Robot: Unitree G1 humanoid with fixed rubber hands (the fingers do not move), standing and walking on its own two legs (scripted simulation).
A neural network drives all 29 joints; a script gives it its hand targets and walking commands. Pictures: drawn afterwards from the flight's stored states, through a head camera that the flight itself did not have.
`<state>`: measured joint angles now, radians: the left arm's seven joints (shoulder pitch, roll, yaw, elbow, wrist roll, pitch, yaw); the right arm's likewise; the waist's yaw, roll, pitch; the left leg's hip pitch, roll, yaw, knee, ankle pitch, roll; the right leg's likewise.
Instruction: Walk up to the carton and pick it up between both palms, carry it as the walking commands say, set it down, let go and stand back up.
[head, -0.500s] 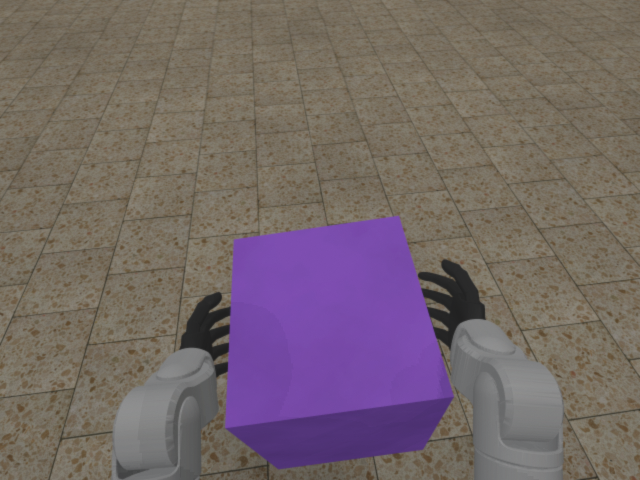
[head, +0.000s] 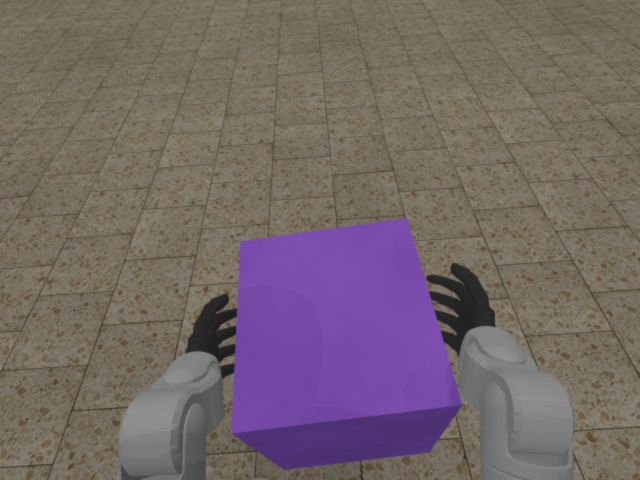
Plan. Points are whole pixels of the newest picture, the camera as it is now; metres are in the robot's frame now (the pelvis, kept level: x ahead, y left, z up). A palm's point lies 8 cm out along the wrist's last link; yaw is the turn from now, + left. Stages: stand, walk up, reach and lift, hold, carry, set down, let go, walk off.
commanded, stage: carry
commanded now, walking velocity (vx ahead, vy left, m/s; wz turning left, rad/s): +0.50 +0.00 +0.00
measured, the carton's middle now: (341, 353) +0.27 -0.01 +0.00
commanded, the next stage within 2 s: none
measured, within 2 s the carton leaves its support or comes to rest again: neither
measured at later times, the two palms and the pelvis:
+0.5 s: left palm (229, 178) +0.55 +0.17 +0.06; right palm (409, 155) +0.56 -0.12 +0.09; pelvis +0.31 +0.04 -0.01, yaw -2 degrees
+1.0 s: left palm (293, 69) +0.84 +0.08 +0.09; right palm (432, 57) +0.87 -0.21 +0.09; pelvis +0.61 -0.06 +0.01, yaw +0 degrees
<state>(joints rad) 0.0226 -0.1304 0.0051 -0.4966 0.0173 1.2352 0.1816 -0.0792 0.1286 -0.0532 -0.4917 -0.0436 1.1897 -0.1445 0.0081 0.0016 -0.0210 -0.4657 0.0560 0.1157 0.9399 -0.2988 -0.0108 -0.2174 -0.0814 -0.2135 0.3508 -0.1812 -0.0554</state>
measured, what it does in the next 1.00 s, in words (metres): walks ahead: left foot, then right foot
